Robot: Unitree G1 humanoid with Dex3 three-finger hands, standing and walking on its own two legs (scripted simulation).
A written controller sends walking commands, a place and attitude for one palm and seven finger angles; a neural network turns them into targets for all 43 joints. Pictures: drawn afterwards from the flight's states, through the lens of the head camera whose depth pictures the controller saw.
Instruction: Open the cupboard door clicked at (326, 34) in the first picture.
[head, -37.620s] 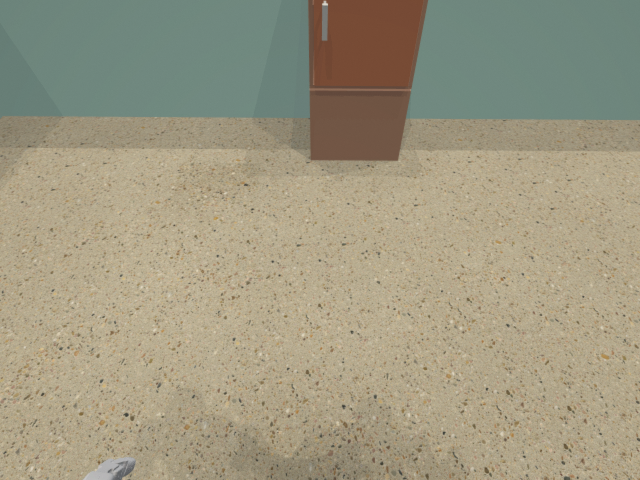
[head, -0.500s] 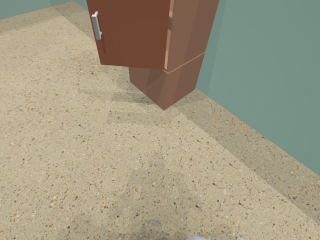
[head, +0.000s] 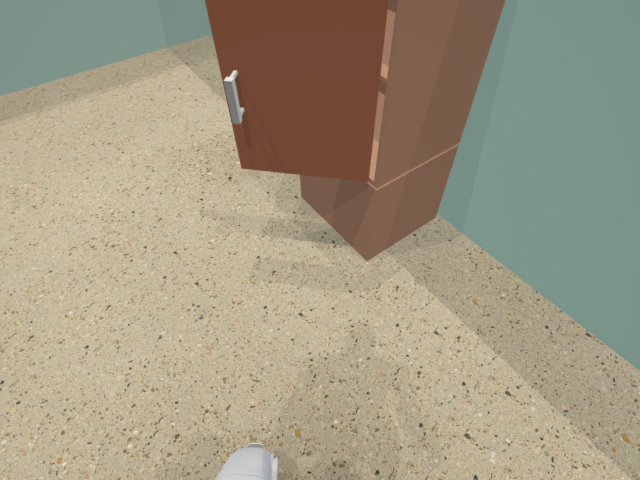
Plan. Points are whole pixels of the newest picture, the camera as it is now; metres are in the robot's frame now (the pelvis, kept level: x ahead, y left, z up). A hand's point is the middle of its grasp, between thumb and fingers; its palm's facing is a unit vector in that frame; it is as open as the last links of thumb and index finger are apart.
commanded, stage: take the last steps up to it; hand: left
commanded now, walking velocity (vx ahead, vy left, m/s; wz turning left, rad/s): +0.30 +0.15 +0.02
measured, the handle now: (235, 97) +1.01 +0.31 -0.08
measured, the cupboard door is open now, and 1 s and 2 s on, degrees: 44 44 44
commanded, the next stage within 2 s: come to a stop and stand still in 0.92 s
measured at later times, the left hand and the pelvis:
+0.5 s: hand (168, 382) +0.28 +0.28 -0.16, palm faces +0.02 -0.98 -0.20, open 7.4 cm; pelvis +0.18 +0.09 -0.01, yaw -2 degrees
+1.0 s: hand (193, 346) +0.35 +0.26 -0.18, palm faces +0.04 -0.98 -0.19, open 7.2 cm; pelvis +0.36 +0.08 +0.00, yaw -2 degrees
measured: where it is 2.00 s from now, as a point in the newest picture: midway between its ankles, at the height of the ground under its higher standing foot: (310, 431)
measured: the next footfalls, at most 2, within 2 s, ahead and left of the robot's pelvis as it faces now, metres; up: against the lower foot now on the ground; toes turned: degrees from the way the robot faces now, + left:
left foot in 0.16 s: +0.20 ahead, +0.17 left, +0.00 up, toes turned +8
right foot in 0.66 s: +0.34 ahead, -0.03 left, +0.00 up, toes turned -10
